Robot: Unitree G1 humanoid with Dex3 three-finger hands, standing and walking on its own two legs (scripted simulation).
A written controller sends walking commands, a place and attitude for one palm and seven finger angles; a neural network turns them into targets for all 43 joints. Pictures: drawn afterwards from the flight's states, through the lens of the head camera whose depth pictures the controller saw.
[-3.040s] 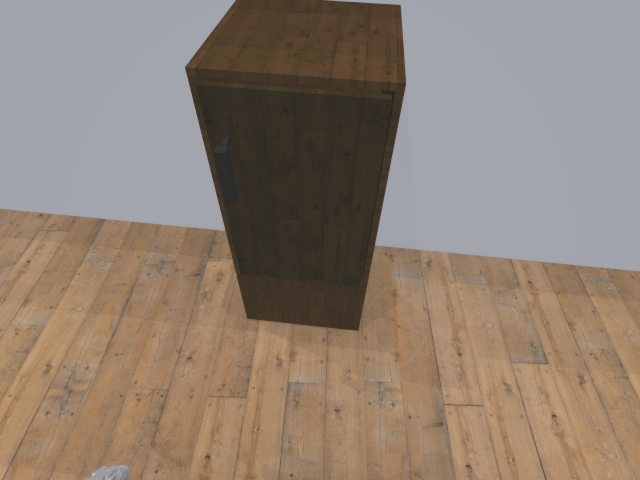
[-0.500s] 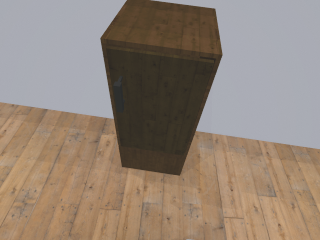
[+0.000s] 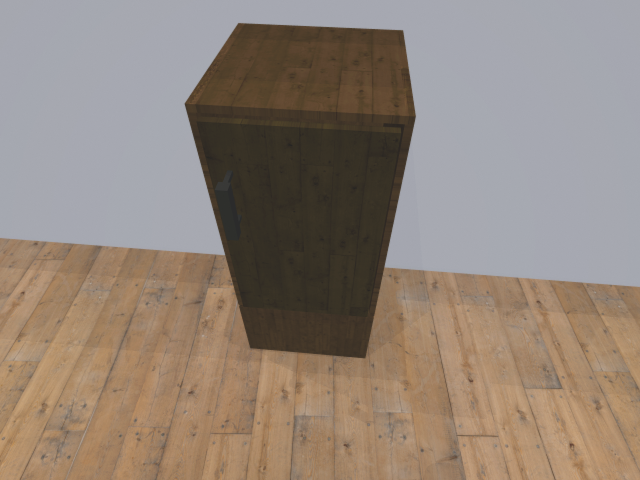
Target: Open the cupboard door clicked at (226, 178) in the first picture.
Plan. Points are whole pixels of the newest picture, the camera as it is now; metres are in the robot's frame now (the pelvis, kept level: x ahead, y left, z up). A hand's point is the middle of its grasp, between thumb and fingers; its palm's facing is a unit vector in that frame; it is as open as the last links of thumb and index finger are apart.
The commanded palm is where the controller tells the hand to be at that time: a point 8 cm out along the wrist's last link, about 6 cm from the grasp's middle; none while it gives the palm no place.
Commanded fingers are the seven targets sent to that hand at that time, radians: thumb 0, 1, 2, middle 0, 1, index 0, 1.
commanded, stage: look again from close up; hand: left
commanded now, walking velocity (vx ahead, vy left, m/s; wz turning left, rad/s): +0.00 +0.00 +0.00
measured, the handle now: (231, 205) +0.62 +0.21 -0.05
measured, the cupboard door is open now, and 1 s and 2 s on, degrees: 0 0 0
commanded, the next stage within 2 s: shuffle to correct the standing spot in 0.50 s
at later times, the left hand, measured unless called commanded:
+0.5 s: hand out of the picture +0.02 +0.18 -0.18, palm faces +0.02 -0.98 -0.21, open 7.3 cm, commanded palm none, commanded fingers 0.00 0.90 0.90 -0.20 -0.30 -0.20 -0.30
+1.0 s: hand out of the picture +0.04 +0.18 -0.18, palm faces +0.02 -0.98 -0.20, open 7.4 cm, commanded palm none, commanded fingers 0.00 0.90 0.90 -0.20 -0.30 -0.20 -0.30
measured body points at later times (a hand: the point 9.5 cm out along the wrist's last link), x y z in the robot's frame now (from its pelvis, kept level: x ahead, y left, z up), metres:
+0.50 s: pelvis +0.01 +0.01 -0.01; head +0.02 +0.00 +0.44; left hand +0.02 +0.23 -0.16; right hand +0.01 -0.21 -0.17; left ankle +0.02 +0.12 -0.74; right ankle -0.01 -0.11 -0.74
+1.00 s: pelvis +0.04 +0.01 -0.01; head +0.05 +0.01 +0.44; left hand +0.04 +0.23 -0.17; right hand +0.06 -0.22 -0.17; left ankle +0.02 +0.12 -0.74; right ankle -0.01 -0.11 -0.74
